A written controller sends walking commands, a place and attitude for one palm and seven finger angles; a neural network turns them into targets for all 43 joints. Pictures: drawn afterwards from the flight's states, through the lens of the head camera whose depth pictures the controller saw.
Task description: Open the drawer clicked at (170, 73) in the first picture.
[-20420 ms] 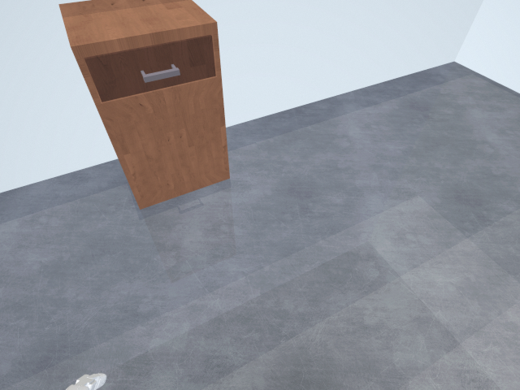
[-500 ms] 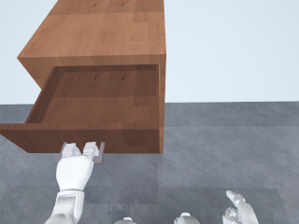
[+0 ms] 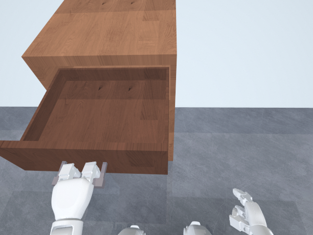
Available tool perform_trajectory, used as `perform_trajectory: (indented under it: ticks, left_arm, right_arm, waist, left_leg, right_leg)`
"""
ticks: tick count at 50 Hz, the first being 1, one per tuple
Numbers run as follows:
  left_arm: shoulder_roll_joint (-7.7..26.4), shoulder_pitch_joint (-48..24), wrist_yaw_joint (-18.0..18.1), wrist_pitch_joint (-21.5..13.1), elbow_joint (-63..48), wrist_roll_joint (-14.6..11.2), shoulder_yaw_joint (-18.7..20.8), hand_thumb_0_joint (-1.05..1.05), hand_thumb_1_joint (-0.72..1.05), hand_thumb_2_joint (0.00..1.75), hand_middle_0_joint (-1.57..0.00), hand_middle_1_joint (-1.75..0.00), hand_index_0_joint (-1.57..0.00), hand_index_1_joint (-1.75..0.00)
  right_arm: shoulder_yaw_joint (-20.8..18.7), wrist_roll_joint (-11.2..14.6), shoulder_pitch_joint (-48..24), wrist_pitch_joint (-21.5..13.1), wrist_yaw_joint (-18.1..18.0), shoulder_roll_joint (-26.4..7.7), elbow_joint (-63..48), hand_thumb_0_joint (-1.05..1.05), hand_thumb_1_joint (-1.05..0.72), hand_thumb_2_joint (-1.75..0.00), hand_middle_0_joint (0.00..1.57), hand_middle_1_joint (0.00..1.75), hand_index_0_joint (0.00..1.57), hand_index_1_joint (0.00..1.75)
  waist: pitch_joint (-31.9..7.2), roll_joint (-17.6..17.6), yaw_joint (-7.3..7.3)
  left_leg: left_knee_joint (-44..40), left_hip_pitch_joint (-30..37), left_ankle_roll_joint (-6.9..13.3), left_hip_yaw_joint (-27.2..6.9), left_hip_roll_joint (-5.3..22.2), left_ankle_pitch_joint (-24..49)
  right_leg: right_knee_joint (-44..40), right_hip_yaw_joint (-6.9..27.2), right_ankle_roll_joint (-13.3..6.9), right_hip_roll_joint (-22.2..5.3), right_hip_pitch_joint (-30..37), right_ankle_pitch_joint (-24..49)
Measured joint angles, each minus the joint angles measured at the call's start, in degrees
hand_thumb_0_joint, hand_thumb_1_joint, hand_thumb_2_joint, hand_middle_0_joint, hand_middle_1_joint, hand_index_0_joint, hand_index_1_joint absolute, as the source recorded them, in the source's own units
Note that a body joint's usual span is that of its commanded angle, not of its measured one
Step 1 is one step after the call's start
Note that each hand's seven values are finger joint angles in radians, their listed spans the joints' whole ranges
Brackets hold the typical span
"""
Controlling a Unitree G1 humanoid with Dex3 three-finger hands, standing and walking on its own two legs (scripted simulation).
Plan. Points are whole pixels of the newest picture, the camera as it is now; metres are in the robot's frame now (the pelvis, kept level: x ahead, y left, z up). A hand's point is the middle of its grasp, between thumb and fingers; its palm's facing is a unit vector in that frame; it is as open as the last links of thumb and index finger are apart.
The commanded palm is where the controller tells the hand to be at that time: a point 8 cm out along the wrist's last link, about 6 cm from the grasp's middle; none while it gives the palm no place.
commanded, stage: pull the drawer open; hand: left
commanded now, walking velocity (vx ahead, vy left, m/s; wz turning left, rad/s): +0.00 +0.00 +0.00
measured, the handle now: (81, 174) +0.27 +0.23 -0.01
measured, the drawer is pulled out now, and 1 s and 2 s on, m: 0.30 0.30 0.30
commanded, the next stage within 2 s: open the thumb to release the handle in 0.52 s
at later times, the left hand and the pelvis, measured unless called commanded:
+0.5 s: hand (82, 200) +0.21 +0.21 -0.03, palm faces -0.01 -0.09 -1.00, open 5.6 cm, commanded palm +0.16 +0.22 +0.01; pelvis +0.02 +0.00 -0.01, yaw -1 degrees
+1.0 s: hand (78, 199) +0.21 +0.22 -0.03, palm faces +0.00 -0.06 -1.00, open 9.6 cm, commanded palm +0.18 +0.22 +0.01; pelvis +0.00 +0.00 +0.00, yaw +0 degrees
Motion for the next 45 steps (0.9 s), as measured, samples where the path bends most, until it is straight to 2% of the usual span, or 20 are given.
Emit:
perform_trajectory:
  ticks: [8, 20, 31, 36, 40, 45]
  left_arm:
    - [0.36, 3.49, -0.96, -0.97, -3.31, -1.04, 1.55, 0.02, 0.74, 0.78, -0.31, -1.35, -0.41, -1.35]
    - [0.76, 9.91, 0.1, -3.9, -8.89, -0.44, 2.75, 0.01, 0.74, 0.77, -0.27, -1.33, -0.4, -1.33]
    - [0.51, 10.8, 0.3, -3.71, -10.26, -0.28, 2.21, 0.01, 0.74, 0.78, -0.27, -1.33, -0.4, -1.33]
    - [1.01, 7.42, 2.48, -3.46, -7.05, 1.24, 2.16, 0.0, 0.73, 0.8, -0.3, -1.33, -0.4, -1.33]
    - [0.41, 5.21, 2.28, -1.12, -5.53, 0.08, 1.82, 0.0, 0.65, 0.78, -0.33, -1.32, -0.39, -1.32]
    - [-0.06, 3.19, 0.74, 1.0, -3.81, -1.17, 1.11, 0.0, 0.43, 0.69, -0.33, -1.29, -0.38, -1.3]
  right_arm:
    - [0.64, 0.12, 0.18, 0.16, 0.71, 0.16, -1.51, 0.02, -0.91, -0.9, 0.2, 0.3, 0.21, 0.3]
    - [-0.11, -0.82, 0.59, 0.18, 2.18, -0.84, -2.81, 0.02, -0.91, -0.9, 0.2, 0.3, 0.2, 0.3]
    - [0.51, -0.98, 0.9, 0.2, 2.55, -0.02, -3.25, 0.02, -0.91, -0.9, 0.2, 0.3, 0.2, 0.3]
    - [0.37, -1.21, 0.62, 0.19, 1.53, -0.06, -2.19, 0.01, -0.91, -0.9, 0.2, 0.3, 0.2, 0.3]
    - [0.06, -0.81, 0.27, 0.49, 0.96, -0.28, -1.53, 0.02, -0.91, -0.9, 0.2, 0.3, 0.21, 0.3]
    - [0.31, -0.2, 0.45, 0.49, -0.03, -0.48, -1.1, 0.02, -0.91, -0.9, 0.2, 0.3, 0.21, 0.3]
  waist:
    - [-0.24, -0.66, -0.51]
    - [-0.98, -0.62, -0.35]
    - [-1.27, -0.12, 0.2]
    - [-0.99, -0.03, 0.73]
    - [-0.45, 0.47, 0.84]
    - [-0.24, 0.39, 0.59]
  left_leg:
    - [-0.03, 0.4, -0.14, 0.7, 0.4, -0.64]
    - [2.24, -1.6, 0.16, 1.38, 0.5, -2.68]
    - [3.56, -2.66, 0.31, 1.28, 0.35, -3.56]
    - [4.09, -3.38, 0.21, 0.47, 0.06, -3.32]
    - [3.86, -2.99, 0.14, -0.09, -0.04, -2.82]
    - [2.04, -1.51, 0.04, -0.35, -0.2, -1.54]
  right_leg:
    - [0.36, 0.68, -0.11, 0.49, -0.16, -0.48]
    - [2.72, 1.45, 0.27, 0.68, -2.56, -2.22]
    - [3.96, 1.47, 0.45, 0.55, -3.58, -3.05]
    - [4.26, 0.73, 0.33, 0.18, -3.83, -3.02]
    - [3.75, 0.19, 0.23, 0.04, -3.07, -2.59]
    - [2.05, -0.06, 0.13, -0.09, -1.48, -1.55]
